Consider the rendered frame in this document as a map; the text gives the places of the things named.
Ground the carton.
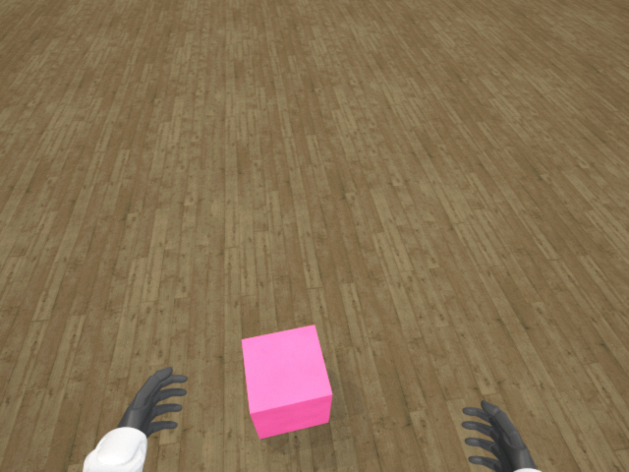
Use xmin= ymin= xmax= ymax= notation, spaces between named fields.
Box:
xmin=242 ymin=325 xmax=332 ymax=439

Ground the left robot forearm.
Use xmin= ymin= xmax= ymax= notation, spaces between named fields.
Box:
xmin=83 ymin=427 xmax=147 ymax=472

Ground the left robot hand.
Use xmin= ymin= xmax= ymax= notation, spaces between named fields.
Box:
xmin=116 ymin=367 xmax=188 ymax=438

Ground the right robot hand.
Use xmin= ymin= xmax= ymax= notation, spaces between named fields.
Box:
xmin=462 ymin=400 xmax=538 ymax=472

